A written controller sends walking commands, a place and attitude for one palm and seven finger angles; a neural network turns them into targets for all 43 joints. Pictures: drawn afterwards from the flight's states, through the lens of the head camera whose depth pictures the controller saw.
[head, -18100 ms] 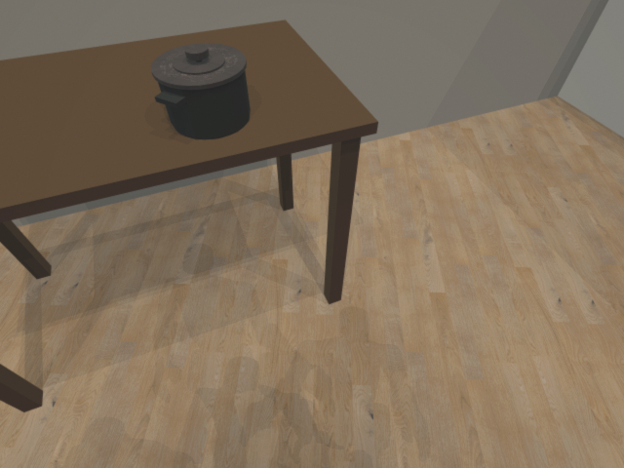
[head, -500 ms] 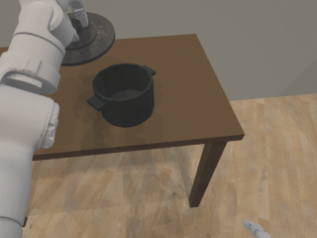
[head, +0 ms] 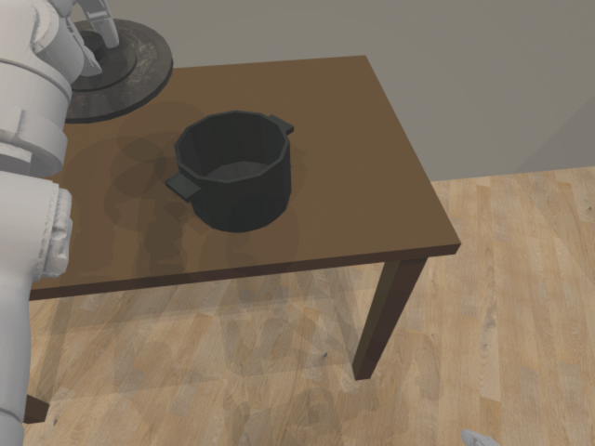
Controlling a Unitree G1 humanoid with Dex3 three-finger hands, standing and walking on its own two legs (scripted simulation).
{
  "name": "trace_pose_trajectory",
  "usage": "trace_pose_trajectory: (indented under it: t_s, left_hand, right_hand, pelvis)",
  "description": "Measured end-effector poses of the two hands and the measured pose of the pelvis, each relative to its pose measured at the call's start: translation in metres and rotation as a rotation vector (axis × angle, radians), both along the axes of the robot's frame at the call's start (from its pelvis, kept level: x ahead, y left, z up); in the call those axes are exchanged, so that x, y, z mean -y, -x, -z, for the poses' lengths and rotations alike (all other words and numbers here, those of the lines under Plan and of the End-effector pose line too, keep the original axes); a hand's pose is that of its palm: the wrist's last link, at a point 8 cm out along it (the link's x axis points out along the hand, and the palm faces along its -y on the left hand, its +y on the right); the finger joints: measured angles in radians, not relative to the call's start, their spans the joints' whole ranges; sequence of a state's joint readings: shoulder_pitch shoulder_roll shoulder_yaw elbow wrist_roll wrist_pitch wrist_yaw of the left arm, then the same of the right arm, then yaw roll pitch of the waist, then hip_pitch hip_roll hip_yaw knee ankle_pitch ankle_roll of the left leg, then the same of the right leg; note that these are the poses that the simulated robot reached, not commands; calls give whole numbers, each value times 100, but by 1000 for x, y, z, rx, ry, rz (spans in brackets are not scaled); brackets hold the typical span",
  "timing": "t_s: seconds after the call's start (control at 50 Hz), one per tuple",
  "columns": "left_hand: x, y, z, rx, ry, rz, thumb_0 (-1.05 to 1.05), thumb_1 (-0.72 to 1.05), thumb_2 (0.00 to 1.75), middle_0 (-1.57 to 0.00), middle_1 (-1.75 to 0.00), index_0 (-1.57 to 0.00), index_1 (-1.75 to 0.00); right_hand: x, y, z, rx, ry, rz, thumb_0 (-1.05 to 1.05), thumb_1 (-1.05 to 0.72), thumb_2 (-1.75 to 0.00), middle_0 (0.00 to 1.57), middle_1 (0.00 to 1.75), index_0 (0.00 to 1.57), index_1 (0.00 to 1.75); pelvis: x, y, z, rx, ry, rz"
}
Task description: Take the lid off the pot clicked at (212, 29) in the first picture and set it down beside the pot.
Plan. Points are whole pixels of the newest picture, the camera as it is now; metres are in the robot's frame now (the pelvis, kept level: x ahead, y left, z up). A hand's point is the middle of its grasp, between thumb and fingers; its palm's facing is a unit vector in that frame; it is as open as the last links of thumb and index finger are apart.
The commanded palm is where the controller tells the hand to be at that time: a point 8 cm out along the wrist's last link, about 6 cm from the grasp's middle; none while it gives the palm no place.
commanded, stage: move the lid sideways beside the pot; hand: left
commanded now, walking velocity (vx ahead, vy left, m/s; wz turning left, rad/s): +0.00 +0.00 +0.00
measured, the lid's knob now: (85, 47) +0.51 +0.24 +0.28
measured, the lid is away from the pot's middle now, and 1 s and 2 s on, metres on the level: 0.15 0.25 0.22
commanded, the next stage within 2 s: lower the lid onto the table in 0.94 s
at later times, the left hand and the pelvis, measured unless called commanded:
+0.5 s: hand (19, 52) +0.46 +0.28 +0.30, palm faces -0.18 -0.13 -0.98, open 7.4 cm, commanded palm +0.45 +0.28 +0.37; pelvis +0.00 +0.00 +0.00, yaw +0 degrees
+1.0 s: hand out of the picture +0.45 +0.32 +0.30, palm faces -0.19 -0.10 -0.98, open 7.4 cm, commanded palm +0.45 +0.31 +0.37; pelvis +0.00 +0.01 +0.00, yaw +0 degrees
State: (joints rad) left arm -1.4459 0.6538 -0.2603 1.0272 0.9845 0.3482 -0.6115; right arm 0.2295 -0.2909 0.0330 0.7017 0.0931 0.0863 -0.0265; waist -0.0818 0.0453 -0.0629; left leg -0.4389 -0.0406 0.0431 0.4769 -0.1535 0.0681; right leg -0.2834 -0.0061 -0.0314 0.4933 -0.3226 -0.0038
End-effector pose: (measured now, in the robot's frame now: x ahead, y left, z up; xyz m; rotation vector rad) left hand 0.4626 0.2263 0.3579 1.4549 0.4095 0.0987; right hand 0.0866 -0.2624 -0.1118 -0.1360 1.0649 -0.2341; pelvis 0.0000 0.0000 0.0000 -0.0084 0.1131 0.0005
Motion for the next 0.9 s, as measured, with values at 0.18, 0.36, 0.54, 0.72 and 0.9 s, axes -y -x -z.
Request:
trace_pose_trajectory:
  t_s: [0.18, 0.36, 0.54, 0.72, 0.9]
  left_hand:
    - [-19, 4, -1, 13, -19, -9, -3, 35, 67, -65, -101, -58, -97]
    - [-36, 7, 1, -2, -8, -34, -3, 35, 68, -65, -101, -58, -97]
    - [-56, 12, 2, -14, -19, -78, -3, 35, 67, -65, -101, -58, -97]
    - [-73, 15, 4, -25, -23, -93, -3, 35, 67, -65, -101, -58, -97]
    - [-91, 18, 4, -26, -25, -122, -4, 35, 67, -65, -101, -58, -97]
  right_hand:
    - [1, 3, -1, -13, 12, 2, 1, -90, -90, 20, 30, 20, 30]
    - [-3, -2, -1, -11, 7, -5, 1, -90, -90, 20, 30, 20, 30]
    - [-5, -4, 0, -22, 1, -7, 0, -90, -90, 20, 30, 20, 30]
    - [-2, -1, -1, -43, 17, -4, 0, -90, -90, 20, 30, 20, 30]
    - [1, 5, -2, -67, 25, 10, 0, -90, -90, 20, 30, 20, 30]
  pelvis:
    - [-3, 1, 0, -6, 5, -3]
    - [-5, 1, 0, -7, 8, -3]
    - [-5, 1, 0, -8, 12, -5]
    - [-5, 0, -1, -8, 15, -7]
    - [-5, -1, -1, -10, 18, -2]
